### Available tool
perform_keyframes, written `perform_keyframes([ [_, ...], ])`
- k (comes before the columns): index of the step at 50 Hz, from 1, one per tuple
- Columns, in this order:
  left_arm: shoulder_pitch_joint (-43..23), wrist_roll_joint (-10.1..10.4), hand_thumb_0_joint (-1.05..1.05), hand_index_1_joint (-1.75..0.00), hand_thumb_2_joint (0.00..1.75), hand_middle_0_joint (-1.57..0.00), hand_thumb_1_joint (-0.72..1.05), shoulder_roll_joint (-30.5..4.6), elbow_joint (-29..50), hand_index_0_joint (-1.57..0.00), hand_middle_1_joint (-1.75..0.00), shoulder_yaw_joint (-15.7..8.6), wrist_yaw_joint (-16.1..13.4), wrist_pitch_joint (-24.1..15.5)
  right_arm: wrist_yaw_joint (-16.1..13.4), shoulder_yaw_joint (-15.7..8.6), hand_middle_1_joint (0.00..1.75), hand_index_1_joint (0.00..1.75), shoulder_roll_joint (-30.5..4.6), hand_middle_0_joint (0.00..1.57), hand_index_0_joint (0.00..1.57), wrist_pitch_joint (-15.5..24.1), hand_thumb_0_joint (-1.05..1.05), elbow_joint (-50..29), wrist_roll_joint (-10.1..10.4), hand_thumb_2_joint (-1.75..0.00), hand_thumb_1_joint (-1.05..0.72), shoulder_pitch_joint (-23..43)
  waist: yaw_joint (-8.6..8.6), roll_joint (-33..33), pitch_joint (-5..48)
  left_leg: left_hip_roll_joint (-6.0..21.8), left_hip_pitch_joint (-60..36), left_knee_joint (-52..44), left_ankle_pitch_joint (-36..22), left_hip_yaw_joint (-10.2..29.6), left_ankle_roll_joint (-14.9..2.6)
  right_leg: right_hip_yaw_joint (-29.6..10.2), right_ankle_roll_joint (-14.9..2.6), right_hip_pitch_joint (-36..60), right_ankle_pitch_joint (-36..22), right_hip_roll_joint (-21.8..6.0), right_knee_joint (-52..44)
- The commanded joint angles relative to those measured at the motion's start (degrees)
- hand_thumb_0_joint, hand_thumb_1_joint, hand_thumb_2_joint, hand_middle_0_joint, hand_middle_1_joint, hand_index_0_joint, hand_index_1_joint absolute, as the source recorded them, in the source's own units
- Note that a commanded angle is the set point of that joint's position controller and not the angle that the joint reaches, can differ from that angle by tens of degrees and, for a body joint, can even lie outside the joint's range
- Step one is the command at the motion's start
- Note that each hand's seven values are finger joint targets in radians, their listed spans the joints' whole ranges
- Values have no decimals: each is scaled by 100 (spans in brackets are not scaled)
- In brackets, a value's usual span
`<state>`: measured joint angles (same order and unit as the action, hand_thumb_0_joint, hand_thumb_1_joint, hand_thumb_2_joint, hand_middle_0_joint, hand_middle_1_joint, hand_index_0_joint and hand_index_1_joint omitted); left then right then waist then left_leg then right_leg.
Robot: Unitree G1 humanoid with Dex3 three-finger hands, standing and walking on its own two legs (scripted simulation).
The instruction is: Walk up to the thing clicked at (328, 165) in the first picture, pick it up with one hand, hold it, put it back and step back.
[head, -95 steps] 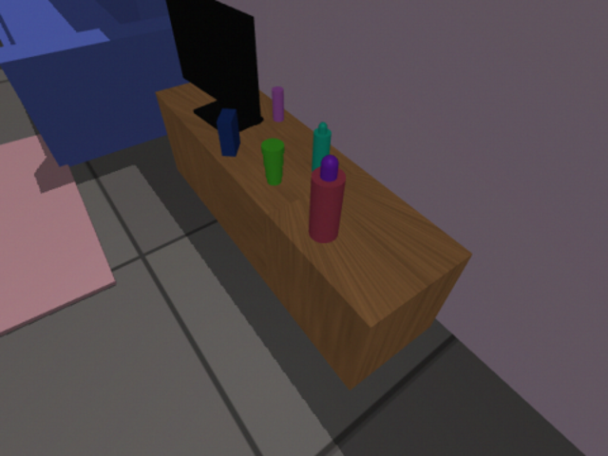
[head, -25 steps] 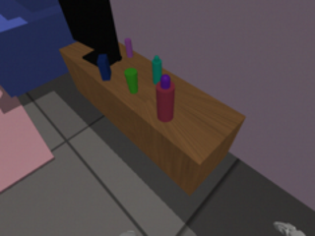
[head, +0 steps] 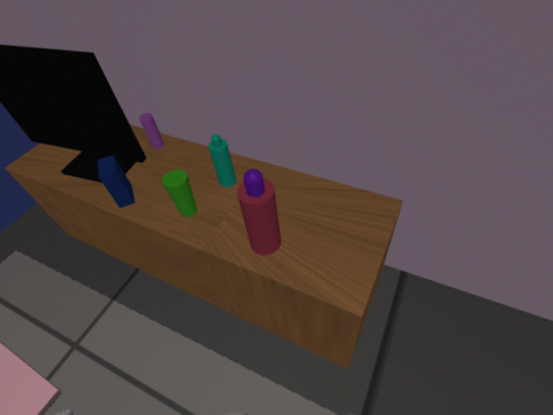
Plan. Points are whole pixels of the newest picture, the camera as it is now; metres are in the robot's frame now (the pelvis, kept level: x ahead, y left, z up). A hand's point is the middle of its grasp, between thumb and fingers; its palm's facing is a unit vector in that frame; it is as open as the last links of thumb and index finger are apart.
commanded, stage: walk up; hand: right
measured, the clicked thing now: (259, 211) +0.62 +0.03 -0.17
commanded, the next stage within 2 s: none
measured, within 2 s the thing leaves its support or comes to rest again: neither
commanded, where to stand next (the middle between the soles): +0.36 +0.42 m, yaw -30 degrees
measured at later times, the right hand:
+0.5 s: hand out of the picture +0.15 -0.06 -0.13, palm faces +0.19 +0.92 -0.35, open 7.4 cm
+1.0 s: hand (242, 368) +0.24 +0.07 -0.16, palm faces +0.25 +0.88 -0.40, open 7.4 cm
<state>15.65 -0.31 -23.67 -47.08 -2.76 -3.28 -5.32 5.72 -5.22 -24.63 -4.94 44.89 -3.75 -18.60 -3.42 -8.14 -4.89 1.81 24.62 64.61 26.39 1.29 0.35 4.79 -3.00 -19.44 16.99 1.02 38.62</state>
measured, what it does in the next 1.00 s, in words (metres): steps to the left, turning right: left foot, then right foot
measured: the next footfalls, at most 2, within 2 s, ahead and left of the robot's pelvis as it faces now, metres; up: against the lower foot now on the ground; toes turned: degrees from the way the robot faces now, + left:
left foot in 0.30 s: +0.22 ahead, +0.31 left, +0.00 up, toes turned -6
right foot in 0.66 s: +0.25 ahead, +0.14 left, +0.00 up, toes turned -22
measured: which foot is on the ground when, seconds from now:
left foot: up 0.00-0.28, down 0.30-0.66, up 0.68-0.98, down 1.00-1.00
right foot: down 0.00-0.32, up 0.34-0.64, down 0.66-1.00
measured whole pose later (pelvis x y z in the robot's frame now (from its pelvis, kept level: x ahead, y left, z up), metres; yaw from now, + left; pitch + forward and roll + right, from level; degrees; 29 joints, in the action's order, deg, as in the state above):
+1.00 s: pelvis +0.23 +0.40 -0.04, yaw -21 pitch -1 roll -1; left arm 21.9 -3.0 -27.5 -46.7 -3.6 -5.7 -5.3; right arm 5.5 -8.2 -30.1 -5.3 38.1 -3.8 -12.7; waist 1.3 -6.4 -4.8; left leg 8.3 27.8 56.2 28.0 3.1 0.3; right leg -6.0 0.4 -30.8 21.9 -8.5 52.0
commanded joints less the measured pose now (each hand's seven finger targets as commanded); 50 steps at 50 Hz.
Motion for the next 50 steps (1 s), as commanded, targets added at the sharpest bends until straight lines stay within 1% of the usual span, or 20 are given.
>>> perform_keyframes([
  [1, 616, 44, 0, -30, 90, -20, 90, -1827, 310, -20, -30, -586, -185, -119, -55, -375, 30, 30, -1170, 20, 20, 185, 0, -634, -14, -90, -90, -53, 177, 1079, 124, 542, 1337, 181, -519, 560, 104, -2313, -874, 636, -68, -1581, -1701],
  [11, 782, -114, 0, -30, 90, -20, 90, -2377, 446, -20, -30, -711, -335, -160, 74, -511, 30, 30, -1165, 20, 20, 185, 0, -1216, 2, -90, -90, 794, 252, 1786, 299, 548, 576, -1126, -464, 129, -36, -2104, -948, -302, -732, -1362, -755],
  [14, 81, -128, 0, -30, 90, -20, 90, -2075, 540, -20, -30, -582, -398, -75, 29, -701, 30, 30, -1321, 20, 20, 220, 0, -834, -20, -90, -90, -610, -720, 1217, 748, 130, -1699, -2279, -547, -303, -129, -1420, -445, -1529, -932, -1048, 749],
  [15, 450, -116, 0, -30, 90, -20, 90, -1384, 484, -20, -30, -373, -423, -39, -33, -831, 30, 30, -1690, 20, 20, 276, 0, -686, -104, -90, -90, -1115, -949, -466, 744, 501, -2151, -3340, 169, 607, -124, -964, -98, -2133, -44, -231, 2538],
  [16, 616, -2, 0, -30, 90, -20, 90, -1128, 562, -20, -30, -242, -491, -28, -101, -870, 30, 30, -2222, 20, 20, 344, 0, -873, 15, -90, -90, -715, -653, -2013, 562, 1942, -2135, -4609, 309, 3007, -478, -559, 77, -3344, 1932, 450, 3427],
  [17, 476, -20, 0, -30, 90, -20, 90, -1495, 358, -20, -30, -313, -542, -34, -134, -924, 30, 30, -2456, 20, 20, 346, 0, -905, 133, -90, -90, -160, -386, -1633, 472, 2124, -1490, -5134, 966, 3794, -991, -954, -114, -3064, 1745, 7, 4234],
  [19, 516, 117, 0, -30, 90, -20, 90, -1822, -22, -20, -30, -417, -428, -3, -204, -685, 30, 30, -1698, 20, 20, 335, 0, -1037, 95, -90, -90, 237, -163, -237, 52, 1628, -891, -4591, 627, 2154, -603, -919, -16, -2677, 748, -253, 3847],
  [22, 1155, 128, 0, -30, 90, -20, 90, -1741, -425, -20, -30, -445, -281, 36, -214, -543, 30, 30, -1406, 20, 20, 377, 0, -1017, 88, -90, -90, 613, 118, -693, 139, 1157, -927, -4167, -389, 953, -925, -409, 99, -1921, 536, -407, 2831],
  [27, 814, 89, 0, -30, 90, -20, 90, -1345, -160, -20, -30, -385, -266, 28, -201, -393, 30, 30, -1138, 20, 20, 318, 0, -1071, -79, -90, -90, 222, -63, -421, 204, 1311, -1025, -3926, -1927, 529, -1311, 51, 83, -1039, 684, -302, 1242],
  [30, 1605, 51, 0, -30, 90, -20, 90, -1391, -319, -20, -30, -497, -327, 9, -160, -303, 30, 30, -1036, 20, 20, 185, 0, -1372, -46, -90, -90, 899, 609, 302, 303, 1040, 288, -3091, -1338, -10, -861, 15, -67, 990, -590, -268, -166],
  [31, 2173, 3, 0, -30, 90, -20, 90, -1612, -388, -20, -30, -624, -401, -8, -162, -240, 30, 30, -882, 20, 20, 201, 0, -1459, -2, -90, -90, 928, 952, 895, 651, 833, 666, -1965, -1805, -330, -563, -385, -112, 1949, -700, -434, -808],
  [32, 2358, -87, 0, -30, 90, -20, 90, -2032, -298, -20, -30, -755, -482, -40, -198, -137, 30, 30, -550, 20, 20, 197, 0, -1456, 38, -90, -90, 520, 1024, 2102, 754, 200, 1747, -507, 277, -472, -103, -2413, -494, 2637, -151, -1536, -1485],
  [33, 1808, -102, 0, -30, 90, -20, 90, -2176, 97, -20, -30, -688, -503, -51, -226, -174, 30, 30, -721, 20, 20, 96, 0, -1372, -14, -90, -90, 57, 563, 1456, 773, 208, 2109, 413, 750, 308, 186, -4106, -1071, 2245, 206, -2671, -1620],
  [34, 1311, -2, 0, -30, 90, -20, 90, -2212, 275, -20, -30, -691, -560, -27, -294, -355, 30, 30, -1220, 20, 20, 34, 0, -1346, -32, -90, -90, 183, 537, 973, 607, 363, 1964, 1164, 854, 678, 188, -4694, -1697, 1405, 572, -3138, -1879],
  [35, 1115, 43, 0, -30, 90, -20, 90, -2136, 352, -20, -30, -670, -577, -67, -311, -409, 30, 30, -1367, 20, 20, 29, 0, -1300, -41, -90, -90, 336, 501, 619, 348, 558, 1935, 1392, 553, 840, 143, -4359, -1735, 967, 491, -2957, -1809],
  [37, 864, 7, 0, -30, 90, -20, 90, -1972, 365, -20, -30, -595, -542, -103, -278, -440, 30, 30, -1336, 20, 20, 45, 0, -1130, 1, -90, -90, 250, 315, 718, 182, 613, 1520, 1253, 127, 695, 76, -3027, -1272, 216, 6, -2209, -1575],
  [40, 844, -109, 0, -30, 90, -20, 90, -2054, 366, -20, -30, -633, -441, -131, -172, -442, 30, 30, -1261, 20, 20, 15, 0, -1005, 10, -90, -90, 113, 252, 1295, 293, 602, 1186, 899, -146, 473, 50, -2108, -1046, -177, -211, -1639, -1014],
  [46, 815, -261, 0, -30, 90, -20, 90, -2538, 341, -20, -30, -839, -427, -96, -60, -546, 30, 30, -1290, 20, 20, 2, 0, -1163, 12, -90, -90, 513, 428, 1805, 299, 576, 623, -393, 393, -56, -35, -2280, -1016, -944, 1408, -1498, -794],
  [48, 563, -220, 0, -30, 90, -20, 90, -2516, 309, -20, -30, -819, -444, -61, -59, -587, 30, 30, -1273, 20, 20, 42, 0, -1009, 29, -90, -90, 112, 192, 1690, 508, 385, 35, -1170, 167, -341, -46, -2101, -872, -1144, 1146, -1417, -386],
  [50, 394, -245, 0, -30, 90, -20, 90, -1982, 240, -20, -30, -627, -444, 40, -102, -677, 30, 30, -1377, 20, 20, 109, 0, -599, -17, -90, -90, -861, -339, 725, 797, -7, -1421, -2301, 465, -496, -152, -1132, -369, -2092, 1229, -730, 1194],
])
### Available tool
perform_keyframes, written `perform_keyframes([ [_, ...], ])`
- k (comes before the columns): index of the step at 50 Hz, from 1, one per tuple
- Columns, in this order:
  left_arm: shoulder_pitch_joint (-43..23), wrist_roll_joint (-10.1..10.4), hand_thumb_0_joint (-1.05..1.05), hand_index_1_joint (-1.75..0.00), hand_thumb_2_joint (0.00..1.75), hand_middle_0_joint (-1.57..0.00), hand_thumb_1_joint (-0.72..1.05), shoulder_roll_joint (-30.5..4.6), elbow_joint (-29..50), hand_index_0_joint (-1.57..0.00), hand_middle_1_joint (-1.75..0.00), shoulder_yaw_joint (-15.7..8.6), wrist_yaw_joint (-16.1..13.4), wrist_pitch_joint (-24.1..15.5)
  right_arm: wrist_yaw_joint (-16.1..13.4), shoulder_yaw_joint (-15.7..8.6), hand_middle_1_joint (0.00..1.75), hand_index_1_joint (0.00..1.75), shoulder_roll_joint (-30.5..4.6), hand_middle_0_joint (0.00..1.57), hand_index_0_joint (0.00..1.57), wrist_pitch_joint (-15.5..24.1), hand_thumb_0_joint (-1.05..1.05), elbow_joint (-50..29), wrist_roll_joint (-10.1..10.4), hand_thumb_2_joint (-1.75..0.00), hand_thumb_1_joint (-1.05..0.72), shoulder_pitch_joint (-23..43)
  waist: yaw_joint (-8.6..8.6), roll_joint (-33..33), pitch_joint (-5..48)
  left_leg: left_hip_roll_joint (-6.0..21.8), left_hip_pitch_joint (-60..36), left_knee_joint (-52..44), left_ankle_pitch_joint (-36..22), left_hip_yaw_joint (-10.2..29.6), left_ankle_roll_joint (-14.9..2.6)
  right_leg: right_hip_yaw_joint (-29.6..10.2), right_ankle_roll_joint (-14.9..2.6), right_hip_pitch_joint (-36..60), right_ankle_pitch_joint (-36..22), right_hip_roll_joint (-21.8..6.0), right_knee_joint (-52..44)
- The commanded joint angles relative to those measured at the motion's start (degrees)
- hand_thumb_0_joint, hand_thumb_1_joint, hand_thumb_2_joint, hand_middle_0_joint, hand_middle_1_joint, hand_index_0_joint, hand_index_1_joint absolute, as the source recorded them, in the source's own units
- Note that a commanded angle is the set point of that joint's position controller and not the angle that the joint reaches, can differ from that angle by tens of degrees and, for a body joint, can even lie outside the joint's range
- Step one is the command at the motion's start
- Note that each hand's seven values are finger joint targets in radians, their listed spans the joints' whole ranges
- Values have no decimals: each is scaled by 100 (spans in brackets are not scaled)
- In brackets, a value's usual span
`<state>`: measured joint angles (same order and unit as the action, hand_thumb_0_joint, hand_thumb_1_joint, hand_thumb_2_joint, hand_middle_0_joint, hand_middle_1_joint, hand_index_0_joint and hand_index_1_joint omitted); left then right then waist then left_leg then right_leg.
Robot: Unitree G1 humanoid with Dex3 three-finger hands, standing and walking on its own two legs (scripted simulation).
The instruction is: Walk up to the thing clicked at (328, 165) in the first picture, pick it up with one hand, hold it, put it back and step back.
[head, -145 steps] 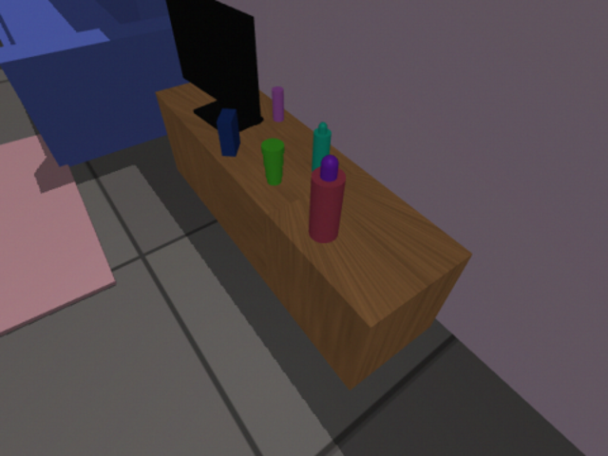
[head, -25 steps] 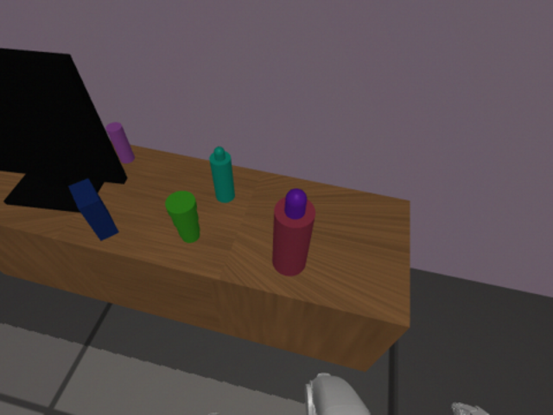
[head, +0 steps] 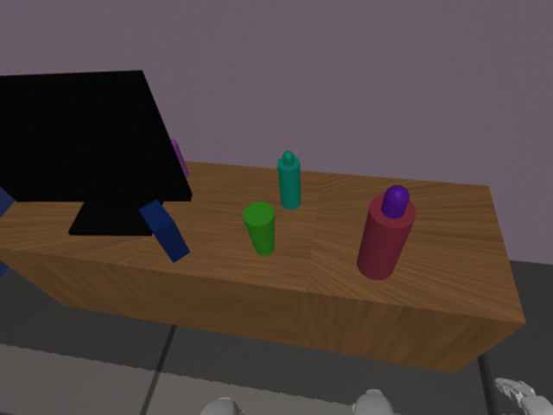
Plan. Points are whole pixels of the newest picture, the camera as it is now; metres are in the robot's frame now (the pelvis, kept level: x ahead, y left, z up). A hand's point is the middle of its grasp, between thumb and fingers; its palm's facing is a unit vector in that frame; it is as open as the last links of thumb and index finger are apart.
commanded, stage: walk up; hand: right
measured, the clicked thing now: (385, 232) +0.50 -0.21 -0.13
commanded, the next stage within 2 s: stand in 1.84 s
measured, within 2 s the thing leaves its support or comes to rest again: neither
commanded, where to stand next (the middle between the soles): +0.12 +0.06 m, yaw -9 degrees
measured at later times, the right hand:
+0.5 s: hand out of the picture +0.02 -0.19 -0.11, palm faces +0.12 +0.90 -0.42, open 7.4 cm
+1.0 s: hand out of the picture +0.08 -0.18 -0.10, palm faces +0.17 +0.92 -0.35, open 7.4 cm
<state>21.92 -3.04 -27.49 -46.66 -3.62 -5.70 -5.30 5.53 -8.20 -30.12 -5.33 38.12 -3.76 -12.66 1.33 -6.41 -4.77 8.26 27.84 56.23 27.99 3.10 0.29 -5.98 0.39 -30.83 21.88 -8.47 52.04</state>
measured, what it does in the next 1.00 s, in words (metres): steps on the spot: right foot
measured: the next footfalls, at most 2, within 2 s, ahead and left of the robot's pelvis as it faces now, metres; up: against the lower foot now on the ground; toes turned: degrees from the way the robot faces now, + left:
right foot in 0.44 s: +0.08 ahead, -0.04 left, +0.00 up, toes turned -10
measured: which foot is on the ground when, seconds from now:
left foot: down 0.00-1.00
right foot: down 0.00-0.02, up 0.04-0.42, down 0.44-1.00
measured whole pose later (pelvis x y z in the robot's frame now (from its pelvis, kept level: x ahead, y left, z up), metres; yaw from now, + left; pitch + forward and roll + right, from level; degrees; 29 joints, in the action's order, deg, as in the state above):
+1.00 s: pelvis +0.04 +0.09 +0.05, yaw -12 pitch -2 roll +1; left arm 5.1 -0.4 -21.2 -62.7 -1.0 1.2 -0.1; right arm -0.1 -0.2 -22.2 2.3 60.8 -0.1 -6.5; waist 0.1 -0.6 -4.5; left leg 4.0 11.2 31.0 17.0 -4.1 2.6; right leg -1.9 -0.1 -15.5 15.8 -0.3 33.8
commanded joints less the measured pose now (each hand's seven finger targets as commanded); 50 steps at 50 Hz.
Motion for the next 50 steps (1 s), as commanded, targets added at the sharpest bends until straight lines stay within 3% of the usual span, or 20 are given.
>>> perform_keyframes([
  [1, -312, 102, 0, -30, 90, -20, 90, -901, 283, -20, -30, -341, -219, 64, -140, -453, 30, 30, -1355, 20, 20, 203, 0, 46, -108, -90, -90, -1601, -998, -1257, 430, 712, -1666, -2986, 1222, 1767, -550, 745, -305, -2210, 1265, 1264, 1770],
  [2, -780, 104, 0, -30, 90, -20, 90, -1091, 351, -20, -30, -301, -345, 23, -202, -480, 30, 30, -1943, 20, 20, 256, 0, -88, 137, -90, -90, -750, -804, -1690, 5, 1433, -770, -4120, 1290, 3515, -1211, 269, -392, -2150, 1499, 1107, 2305],
  [3, -926, 130, 0, -30, 90, -20, 90, -1300, 203, -20, -30, -313, -320, -20, -239, -397, 30, 30, -1595, 20, 20, 305, 0, -158, 103, -90, -90, -278, -631, -584, -422, 1481, -317, -4075, 1205, 3369, -1382, 174, -320, -1973, 1038, 894, 2571],
  [5, -398, 273, 0, -30, 90, -20, 90, -1287, -250, -20, -30, -365, -158, -3, -376, -228, 30, 30, -1281, 20, 20, 381, 0, -39, 97, -90, -90, -30, -350, -178, -358, 912, -682, -3266, 823, 2032, -1060, 118, -243, -1714, 492, 713, 2355],
  [6, -140, 272, 0, -30, 90, -20, 90, -1243, -362, -20, -30, -349, -49, -6, -424, -177, 30, 30, -1258, 20, 20, 444, 0, 58, 182, -90, -90, 40, -207, -489, -261, 990, -854, -2984, 377, 1852, -1201, 264, -254, -1434, 423, 628, 2050],
  [14, -969, 195, 0, -30, 90, -20, 90, -802, -46, -20, -30, -314, 397, 263, -706, 63, 30, 30, -1080, 20, 20, 899, 0, 654, 337, -90, -90, -747, -320, 194, 223, 1396, -2133, -2327, -4319, 1322, -982, 179, -398, -516, 475, 776, 376],
  [18, -1129, 228, 0, -30, 90, -20, 90, -650, 51, -20, -30, -271, 478, 338, -780, 123, 30, 30, -974, 20, 20, 910, 0, 735, 352, -90, -90, -693, -281, -197, 489, 1199, -2186, -2157, -4908, 840, -835, 538, -464, 114, 336, 827, -229],
  [21, -806, 223, 0, -30, 90, -20, 90, -765, -140, -20, -30, -293, 465, 274, -743, 244, 30, 30, -736, 20, 20, 865, 0, 703, 399, -90, -90, -329, 46, 139, 879, 467, -1150, -1218, -4594, -320, -378, 414, -687, 2077, -1582, 814, -1729],
  [22, -510, 204, 0, -30, 90, -20, 90, -1153, -219, -20, -30, -402, 434, 251, -742, 320, 30, 30, -549, 20, 20, 883, 0, 633, 430, -90, -90, -294, 187, 699, 1066, 106, -187, -452, -3958, -542, -46, -801, -1042, 2943, -2510, 199, -1632],
  [23, -484, 301, 0, -30, 90, -20, 90, -1276, -156, -20, -30, -403, 408, 240, -766, 351, 30, 30, -410, 20, 20, 868, 0, 640, 463, -90, -90, -279, 255, 761, 1458, -435, -121, 249, -2391, -602, 160, -2088, -1905, 2874, -3044, -751, -1638],
  [24, -639, 368, 0, -30, 90, -20, 90, -1205, -175, -20, -30, -339, 412, 264, -807, 296, 30, 30, -462, 20, 20, 826, 0, 698, 435, -90, -90, -33, 165, 911, 1231, -500, -123, 111, 520, -432, 42, -2311, -2147, 2463, -3069, -1079, -1857],
  [26, -1061, 258, 0, -30, 90, -20, 90, -1188, -201, -20, -30, -235, 387, 248, -759, 321, 30, 30, -372, 20, 20, 795, 0, 848, 398, -90, -90, -31, -25, 896, 810, -374, -145, -142, 1052, -287, -127, -1812, -1783, 1901, -2493, -760, -1951],
  [29, -1915, 259, 0, -30, 90, -20, 90, -919, -120, -20, -30, -105, 405, 318, -724, 313, 30, 30, -341, 20, 20, 911, 0, 1391, 388, -90, -90, -849, -579, 1163, 581, -469, -1595, -2110, -1310, -503, -167, -768, -1016, 691, -2272, 19, -1526],
  [31, -1861, 308, 0, -30, 90, -20, 90, -422, -134, -20, -30, 1, 466, 437, -759, 226, 30, 30, -918, 20, 20, 1028, 0, 1346, 233, -90, -90, -588, -416, 25, 361, 969, -1544, -3481, -1169, 1933, -716, 0, -282, 46, -965, 911, -271],
  [32, -1725, 268, 0, -30, 90, -20, 90, -809, -283, -20, -30, -121, 426, 476, -730, 194, 30, 30, -1216, 20, 20, 1022, 0, 1242, 332, -90, -90, -64, -294, -59, 266, 1641, -1102, -3438, -1586, 2237, -1357, 224, -187, 397, 822, 813, -36],
  [33, -1691, 249, 0, -30, 90, -20, 90, -843, -417, -20, -30, -136, 447, 468, -718, 205, 30, 30, -1125, 20, 20, 1021, 0, 1207, 295, -90, -90, 293, -141, 133, 109, 1566, -843, -3280, -1861, 2021, -1430, 174, -203, 646, 913, 698, -43],
  [36, -1523, 275, 0, -30, 90, -20, 90, -642, -730, -20, -30, -182, 562, 368, -717, 359, 30, 30, -869, 20, 20, 987, 0, 1316, 316, -90, -90, 540, 30, -29, 332, 481, -693, -2602, -2330, 397, -569, 277, -371, 1771, -1185, 699, -1658],
  [38, -1682, 252, 0, -30, 90, -20, 90, -842, -753, -20, -30, -184, 574, 300, -701, 480, 30, 30, -522, 20, 20, 946, 0, 1389, 398, -90, -90, 384, -137, 409, 620, -12, -655, -2366, -1709, -59, -181, -623, -627, 2016, -1836, 227, -1942],
  [40, -2050, 292, 0, -30, 90, -20, 90, -724, -749, -20, -30, -93, 609, 337, -694, 471, 30, 30, -516, 20, 20, 913, 0, 1547, 365, -90, -90, 415, -280, 533, 623, -137, -1373, -2676, -896, -143, -168, -738, -664, 1346, -1216, 128, -2137],
  [50, -2202, 284, 0, -30, 90, -20, 90, -623, -1286, -20, -30, 40, 605, 379, -631, 576, 30, 30, -359, 20, 20, 848, 0, 2058, 391, -90, -90, 870, -190, 1119, 709, -121, -2024, -3203, -1520, -373, -173, -501, -406, 1715, -1576, 145, -2954],
])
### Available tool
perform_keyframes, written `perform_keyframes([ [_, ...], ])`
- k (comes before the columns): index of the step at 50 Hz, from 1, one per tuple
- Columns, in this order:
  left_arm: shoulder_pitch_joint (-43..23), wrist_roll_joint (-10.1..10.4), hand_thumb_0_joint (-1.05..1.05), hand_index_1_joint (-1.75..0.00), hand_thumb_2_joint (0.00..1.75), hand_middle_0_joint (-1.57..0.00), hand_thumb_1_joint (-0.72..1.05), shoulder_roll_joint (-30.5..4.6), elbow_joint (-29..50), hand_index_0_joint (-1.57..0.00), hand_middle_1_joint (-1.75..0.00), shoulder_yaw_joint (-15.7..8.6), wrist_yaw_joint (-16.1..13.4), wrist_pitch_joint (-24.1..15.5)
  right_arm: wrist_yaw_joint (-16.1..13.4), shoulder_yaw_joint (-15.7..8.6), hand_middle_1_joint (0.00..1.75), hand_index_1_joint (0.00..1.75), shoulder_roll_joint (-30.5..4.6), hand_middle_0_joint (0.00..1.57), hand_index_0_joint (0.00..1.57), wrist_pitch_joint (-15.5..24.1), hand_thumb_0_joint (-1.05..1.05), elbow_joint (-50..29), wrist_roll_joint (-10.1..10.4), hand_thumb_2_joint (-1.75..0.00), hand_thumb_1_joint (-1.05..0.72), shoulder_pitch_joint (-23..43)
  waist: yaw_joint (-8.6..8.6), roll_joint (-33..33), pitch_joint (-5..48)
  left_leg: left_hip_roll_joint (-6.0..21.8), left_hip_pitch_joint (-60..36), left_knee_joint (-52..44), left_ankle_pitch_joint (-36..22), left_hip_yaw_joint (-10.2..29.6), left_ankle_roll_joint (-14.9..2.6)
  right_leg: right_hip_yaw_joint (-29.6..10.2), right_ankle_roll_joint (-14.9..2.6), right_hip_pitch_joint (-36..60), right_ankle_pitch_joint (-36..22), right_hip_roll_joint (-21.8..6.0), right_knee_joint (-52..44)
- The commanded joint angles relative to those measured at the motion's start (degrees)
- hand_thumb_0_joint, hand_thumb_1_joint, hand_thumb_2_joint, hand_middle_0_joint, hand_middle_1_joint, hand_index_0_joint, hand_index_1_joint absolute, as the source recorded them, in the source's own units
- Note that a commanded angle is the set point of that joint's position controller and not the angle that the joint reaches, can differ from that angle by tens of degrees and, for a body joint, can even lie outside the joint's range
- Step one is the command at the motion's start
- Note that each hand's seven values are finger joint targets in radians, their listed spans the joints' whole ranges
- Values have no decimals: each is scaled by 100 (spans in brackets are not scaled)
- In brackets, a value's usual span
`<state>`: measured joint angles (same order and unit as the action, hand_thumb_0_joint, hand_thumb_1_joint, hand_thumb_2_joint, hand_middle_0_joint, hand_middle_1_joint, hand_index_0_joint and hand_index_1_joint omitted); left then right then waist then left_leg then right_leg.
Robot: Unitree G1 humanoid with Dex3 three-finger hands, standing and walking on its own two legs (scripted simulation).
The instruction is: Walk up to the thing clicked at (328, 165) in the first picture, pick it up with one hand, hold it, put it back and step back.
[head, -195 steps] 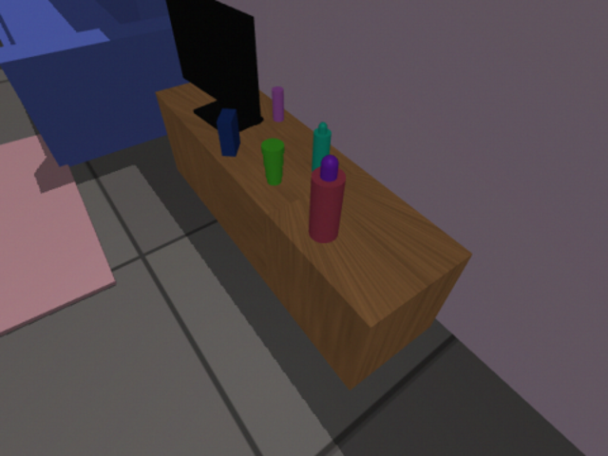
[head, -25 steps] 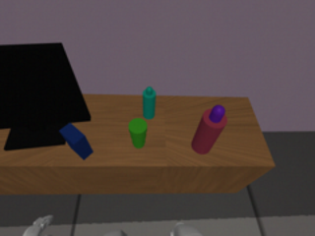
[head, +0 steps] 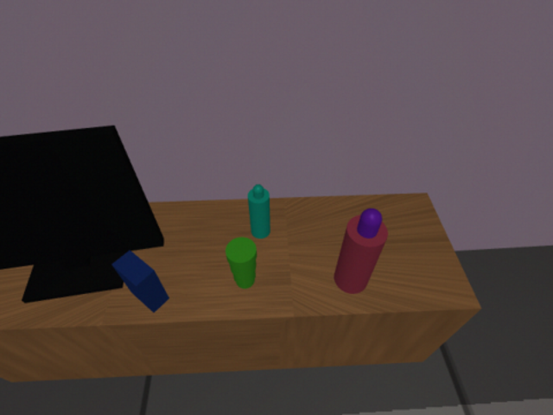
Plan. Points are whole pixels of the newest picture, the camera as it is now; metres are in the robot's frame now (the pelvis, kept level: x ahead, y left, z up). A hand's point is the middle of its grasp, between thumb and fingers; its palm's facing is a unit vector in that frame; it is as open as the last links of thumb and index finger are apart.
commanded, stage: walk up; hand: right
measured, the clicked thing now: (360, 249) +0.51 -0.19 -0.19
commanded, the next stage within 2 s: stand in 0.84 s
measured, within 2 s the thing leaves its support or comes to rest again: neither
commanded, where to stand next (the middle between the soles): +0.08 -0.01 m, yaw +3 degrees
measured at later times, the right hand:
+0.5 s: hand out of the picture +0.09 -0.25 -0.14, palm faces +0.00 +0.94 -0.35, open 7.4 cm
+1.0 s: hand out of the picture +0.10 -0.24 -0.14, palm faces -0.02 +0.94 -0.33, open 7.4 cm
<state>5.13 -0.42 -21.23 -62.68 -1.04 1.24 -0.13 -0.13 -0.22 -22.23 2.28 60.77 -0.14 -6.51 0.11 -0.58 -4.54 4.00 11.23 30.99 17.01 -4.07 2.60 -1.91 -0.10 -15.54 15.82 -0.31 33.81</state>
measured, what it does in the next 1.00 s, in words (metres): stands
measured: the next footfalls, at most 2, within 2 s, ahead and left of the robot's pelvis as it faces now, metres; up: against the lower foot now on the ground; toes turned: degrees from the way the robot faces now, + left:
none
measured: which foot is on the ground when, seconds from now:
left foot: down 0.00-1.00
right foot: down 0.00-1.00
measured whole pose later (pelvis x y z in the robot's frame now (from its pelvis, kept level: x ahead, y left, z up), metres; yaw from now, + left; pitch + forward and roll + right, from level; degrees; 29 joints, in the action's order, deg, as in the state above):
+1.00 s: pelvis +0.02 +0.01 +0.02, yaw +0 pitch -2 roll +0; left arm 3.4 -0.6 -19.0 -65.9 -1.0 0.7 -0.6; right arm 0.3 -0.9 -20.3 1.1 65.6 -0.9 -4.2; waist -0.5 -0.6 -3.6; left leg 3.3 4.4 17.8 11.6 -4.1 2.1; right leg -1.4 1.1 -7.8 9.9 -0.8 19.4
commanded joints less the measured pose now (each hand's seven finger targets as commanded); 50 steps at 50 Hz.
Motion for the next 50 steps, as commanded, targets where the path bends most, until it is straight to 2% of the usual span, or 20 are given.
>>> perform_keyframes([
  [1, -597, 27, 0, -30, 90, -20, 90, -1256, 275, -20, -30, -241, -90, -125, -61, -209, 30, 30, -1108, 20, 20, 67, 0, -162, 21, -90, -90, 265, -67, 578, 570, 266, -274, -728, -305, 319, -375, -912, -332, 174, -629, -658, -1275],
  [2, -595, 17, 0, -30, 90, -20, 90, -1254, 262, -20, -30, -237, -94, -120, -54, -210, 30, 30, -1109, 20, 20, 62, 0, -115, 12, -90, -90, 295, -65, 591, 572, 277, -398, -776, -304, 289, -375, -954, -336, 121, -462, -682, -1416],
  [6, -664, 17, 0, -30, 90, -20, 90, -1150, 152, -20, -30, -255, -84, -112, -51, -213, 30, 30, -1117, 20, 20, 78, 0, 64, -12, -90, -90, 279, -70, 440, 692, 351, -528, -1072, -567, 309, -339, -839, -277, 357, -688, -664, -1513],
  [9, -606, 32, 0, -30, 90, -20, 90, -1112, 80, -20, -30, -263, -72, -96, -49, -198, 30, 30, -1107, 20, 20, 93, 0, 104, -36, -90, -90, 401, -3, 257, 591, 387, -494, -1263, -577, 341, -316, -750, -218, 435, -730, -629, -1583],
  [11, -641, 32, 0, -30, 90, -20, 90, -1074, 60, -20, -30, -275, -71, -91, -57, -201, 30, 30, -1096, 20, 20, 109, 0, 150, -41, -90, -90, 358, -23, 241, 666, 424, -547, -1340, -750, 346, -304, -715, -217, 521, -989, -623, -1572],
  [16, -615, 15, 0, -30, 90, -20, 90, -1020, 25, -20, -30, -278, -65, -71, -68, -200, 30, 30, -1075, 20, 20, 121, 0, 133, -42, -90, -90, 433, 8, 92, 656, 465, -438, -1444, -811, 378, -311, -606, -169, 712, -1221, -587, -1566],
  [21, -590, 14, 0, -30, 90, -20, 90, -995, 18, -20, -30, -274, -67, -59, -92, -250, 30, 30, -1088, 20, 20, 130, 0, 129, -38, -90, -90, 379, -33, 38, 831, 517, -635, -1472, -1264, 359, -311, -523, -170, 847, -1659, -593, -1455],
  [27, -576, 10, 0, -30, 90, -20, 90, -966, 11, -20, -30, -256, -72, -42, -92, -271, 30, 30, -1076, 20, 20, 110, 0, 91, -46, -90, -90, 392, -34, 61, 788, 544, -682, -1484, -1381, 328, -328, -474, -127, 856, -1708, -588, -1480],
  [31, -590, 11, 0, -30, 90, -20, 90, -981, 1, -20, -30, -253, -76, -32, -89, -281, 30, 30, -1065, 20, 20, 87, 0, 81, -46, -90, -90, 413, -37, 59, 614, 506, -573, -1566, -1149, 365, -307, -488, -101, 812, -1533, -573, -1542],
  [39, -567, -10, 0, -30, 90, -20, 90, -1004, 29, -20, -30, -242, -86, -51, -72, -298, 30, 30, -1053, 20, 20, 58, 0, 77, -49, -90, -90, 392, -75, 121, 652, 479, -694, -1541, -1112, 342, -311, -514, -101, 794, -1540, -575, -1616],
  [42, -540, 10, 0, -30, 90, -20, 90, -1041, 40, -20, -30, -223, -118, -113, -56, -277, 30, 30, -1028, 20, 20, 10, 0, 90, -61, -90, -90, 515, -58, -31, 657, 485, -615, -1573, -1239, 433, -283, -498, -92, 909, -1780, -668, -1649],
  [46, -422, 16, 0, -30, 90, -20, 90, -1038, 2, -20, -30, -214, -148, -160, -39, -262, 30, 30, -1036, 20, 20, -9, 0, 128, -56, -90, -90, 448, -77, -21, 845, 513, -855, -1506, -1812, 433, -288, -451, -77, 1050, -2345, -716, -1591],
  [50, -487, 15, 0, -30, 90, -20, 90, -1057, 11, -20, -30, -199, -165, -147, -31, -250, 30, 30, -1005, 20, 20, -43, 0, 160, -54, -90, -90, 471, -92, 95, 768, 482, -812, -1597, -1434, 459, -274, -419, -69, 973, -1919, -683, -1684],
])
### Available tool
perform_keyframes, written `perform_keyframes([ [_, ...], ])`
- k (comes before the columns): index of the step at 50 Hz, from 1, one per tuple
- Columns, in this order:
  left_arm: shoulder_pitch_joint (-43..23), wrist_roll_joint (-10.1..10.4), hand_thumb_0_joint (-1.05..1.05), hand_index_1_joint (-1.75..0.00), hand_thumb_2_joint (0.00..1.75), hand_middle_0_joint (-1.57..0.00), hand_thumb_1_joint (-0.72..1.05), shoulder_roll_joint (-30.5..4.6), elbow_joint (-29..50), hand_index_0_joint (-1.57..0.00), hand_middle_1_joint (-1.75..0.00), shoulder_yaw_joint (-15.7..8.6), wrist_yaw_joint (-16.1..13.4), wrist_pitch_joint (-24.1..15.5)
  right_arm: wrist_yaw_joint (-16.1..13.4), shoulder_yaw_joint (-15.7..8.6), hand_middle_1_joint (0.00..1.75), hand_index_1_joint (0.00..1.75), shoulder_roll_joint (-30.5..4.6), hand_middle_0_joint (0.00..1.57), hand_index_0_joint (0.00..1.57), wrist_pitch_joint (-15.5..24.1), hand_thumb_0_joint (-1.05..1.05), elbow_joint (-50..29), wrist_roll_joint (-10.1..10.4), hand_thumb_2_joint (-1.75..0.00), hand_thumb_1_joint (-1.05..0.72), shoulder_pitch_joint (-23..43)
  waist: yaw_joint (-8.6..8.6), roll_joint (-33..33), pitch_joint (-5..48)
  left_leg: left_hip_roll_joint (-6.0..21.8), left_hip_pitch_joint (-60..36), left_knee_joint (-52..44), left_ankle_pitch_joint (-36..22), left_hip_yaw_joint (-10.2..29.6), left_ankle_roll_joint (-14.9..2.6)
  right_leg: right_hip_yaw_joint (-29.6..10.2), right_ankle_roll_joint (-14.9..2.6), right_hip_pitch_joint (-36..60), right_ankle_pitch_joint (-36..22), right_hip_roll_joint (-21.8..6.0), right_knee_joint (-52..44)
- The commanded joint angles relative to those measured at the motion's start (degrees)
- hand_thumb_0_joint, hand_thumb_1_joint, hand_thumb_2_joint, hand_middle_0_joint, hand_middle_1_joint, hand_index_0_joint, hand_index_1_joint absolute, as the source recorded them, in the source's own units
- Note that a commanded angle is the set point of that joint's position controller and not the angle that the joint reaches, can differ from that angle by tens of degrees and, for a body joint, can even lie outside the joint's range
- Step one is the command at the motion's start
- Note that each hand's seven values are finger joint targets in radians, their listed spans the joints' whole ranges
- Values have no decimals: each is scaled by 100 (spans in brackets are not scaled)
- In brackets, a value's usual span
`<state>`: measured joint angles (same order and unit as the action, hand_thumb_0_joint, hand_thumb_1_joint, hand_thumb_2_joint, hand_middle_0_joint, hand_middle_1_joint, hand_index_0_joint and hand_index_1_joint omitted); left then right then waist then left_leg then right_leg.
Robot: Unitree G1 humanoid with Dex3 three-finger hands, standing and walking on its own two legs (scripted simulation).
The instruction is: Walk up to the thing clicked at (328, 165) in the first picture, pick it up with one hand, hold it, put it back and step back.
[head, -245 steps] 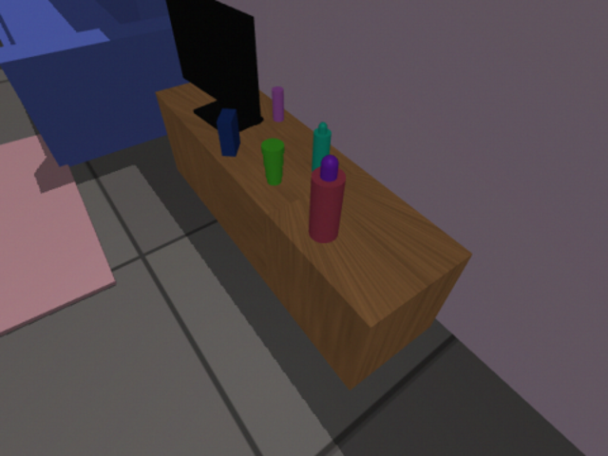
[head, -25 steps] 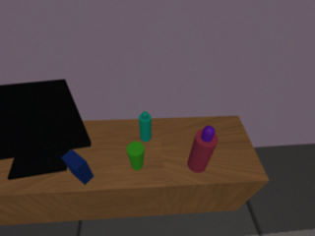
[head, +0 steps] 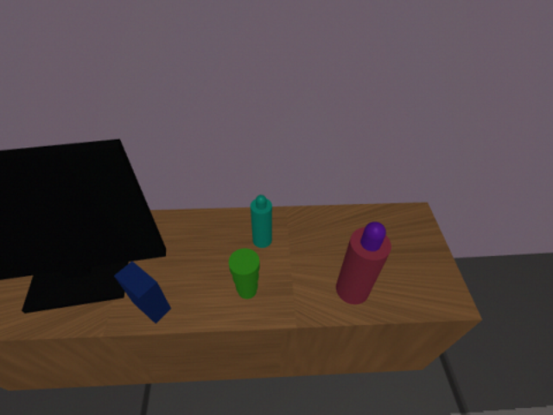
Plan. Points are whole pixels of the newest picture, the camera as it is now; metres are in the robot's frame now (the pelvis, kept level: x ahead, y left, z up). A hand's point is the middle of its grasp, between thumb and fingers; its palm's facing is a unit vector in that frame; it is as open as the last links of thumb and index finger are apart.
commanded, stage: stand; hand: right
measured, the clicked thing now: (363, 261) +0.49 -0.21 -0.20
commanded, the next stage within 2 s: none
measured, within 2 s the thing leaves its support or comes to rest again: neither
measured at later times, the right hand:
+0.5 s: hand out of the picture +0.08 -0.25 -0.16, palm faces -0.04 +0.94 -0.33, open 7.4 cm
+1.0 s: hand out of the picture +0.08 -0.25 -0.16, palm faces -0.05 +0.94 -0.33, open 7.4 cm
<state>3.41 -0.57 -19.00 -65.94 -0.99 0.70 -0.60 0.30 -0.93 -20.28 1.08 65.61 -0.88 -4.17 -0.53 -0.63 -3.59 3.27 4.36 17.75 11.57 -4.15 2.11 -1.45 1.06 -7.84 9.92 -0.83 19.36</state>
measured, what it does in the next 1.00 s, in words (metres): stands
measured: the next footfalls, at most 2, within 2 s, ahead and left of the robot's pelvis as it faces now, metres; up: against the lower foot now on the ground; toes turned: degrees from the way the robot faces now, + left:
none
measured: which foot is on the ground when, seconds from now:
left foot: down 0.00-1.00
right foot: down 0.00-1.00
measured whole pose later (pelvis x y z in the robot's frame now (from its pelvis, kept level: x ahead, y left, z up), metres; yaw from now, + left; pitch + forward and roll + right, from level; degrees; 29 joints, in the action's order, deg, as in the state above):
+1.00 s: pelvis +0.00 +0.00 +0.00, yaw +2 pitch -2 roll +0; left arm 6.0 -0.7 -19.7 -65.7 -0.2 0.5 -0.7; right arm 0.7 -0.6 -20.2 0.7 65.7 -0.9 -6.0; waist -0.1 -0.6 -2.7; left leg 2.5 4.6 17.4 10.9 -2.5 1.7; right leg 0.1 1.4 -7.0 9.5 -1.7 18.4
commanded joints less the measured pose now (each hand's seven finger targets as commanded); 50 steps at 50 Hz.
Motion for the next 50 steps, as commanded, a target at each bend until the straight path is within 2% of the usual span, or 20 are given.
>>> perform_keyframes([
  [1, -271, 34, 0, -30, 90, -20, 90, -1275, 338, -20, -30, -206, -110, -94, -71, -181, 30, 30, -1205, 20, 20, 76, 0, -315, 18, -90, -90, 259, 1, 95, 640, 539, -114, -298, -768, 466, -220, -477, -196, 176, -1226, -634, -270],
  [7, -206, 33, 0, -30, 90, -20, 90, -1282, 326, -20, -30, -189, -121, -128, -57, -180, 30, 30, -1201, 20, 20, 77, 0, -302, 18, -90, -90, 221, 4, 126, 690, 552, -170, -248, -1055, 480, -239, -460, -187, 244, -1462, -682, -283],
  [15, -168, 20, 0, -30, 90, -20, 90, -1301, 333, -20, -30, -163, -126, -131, -35, -172, 30, 30, -1202, 20, 20, 53, 0, -302, 20, -90, -90, 220, 3, 132, 513, 520, 14, -323, -559, 551, -251, -407, -148, 156, -947, -659, -428],
  [19, -184, 19, 0, -30, 90, -20, 90, -1312, 357, -20, -30, -170, -125, -129, -44, -174, 30, 30, -1197, 20, 20, 68, 0, -320, 13, -90, -90, 193, -6, 40, 657, 564, -73, -289, -915, 548, -255, -391, -192, 260, -1248, -699, -319],
  [27, -127, 28, 0, -30, 90, -20, 90, -1344, 343, -20, -30, -171, -117, -123, -57, -159, 30, 30, -1188, 20, 20, 84, 0, -329, 22, -90, -90, 186, 23, 94, 611, 559, -149, -312, -1049, 578, -239, -372, -196, 228, -1239, -690, -299],
  [31, -88, 10, 0, -30, 90, -20, 90, -1294, 330, -20, -30, -162, -111, -96, -57, -174, 30, 30, -1229, 20, 20, 73, 0, -324, 13, -90, -90, 135, 32, 33, 511, 530, 15, -366, -693, 579, -253, -362, -199, 198, -915, -670, -375],
  [35, -39, 9, 0, -30, 90, -20, 90, -1330, 341, -20, -30, -155, -114, -120, -50, -164, 30, 30, -1198, 20, 20, 72, 0, -346, 23, -90, -90, 146, 30, 94, 527, 542, -63, -329, -811, 590, -266, -347, -184, 168, -1012, -679, -351],
  [41, -43, 16, 0, -30, 90, -20, 90, -1323, 342, -20, -30, -153, -109, -100, -44, -163, 30, 30, -1203, 20, 20, 69, 0, -341, 17, -90, -90, 111, 30, 78, 472, 517, 42, -382, -535, 608, -253, -355, -201, 147, -745, -668, -373],
  [43, 8, 8, 0, -30, 90, -20, 90, -1314, 352, -20, -30, -141, -107, -112, -42, -168, 30, 30, -1230, 20, 20, 65, 0, -333, 22, -90, -90, 86, 47, 71, 523, 529, 7, -344, -670, 613, -282, -369, -188, 177, -897, -689, -392],
  [46, -33, 9, 0, -30, 90, -20, 90, -1355, 349, -20, -30, -148, -118, -112, -44, -156, 30, 30, -1177, 20, 20, 66, 0, -351, 20, -90, -90, 66, 8, 124, 455, 509, 66, -374, -540, 632, -251, -339, -180, 131, -746, -664, -370],
  [50, 52, 11, 0, -30, 90, -20, 90, -1314, 351, -20, -30, -133, -107, -115, -41, -163, 30, 30, -1233, 20, 20, 64, 0, -338, 24, -90, -90, 59, 46, 70, 470, 506, 52, -347, -579, 634, -272, -362, -177, 150, -831, -689, -406],
])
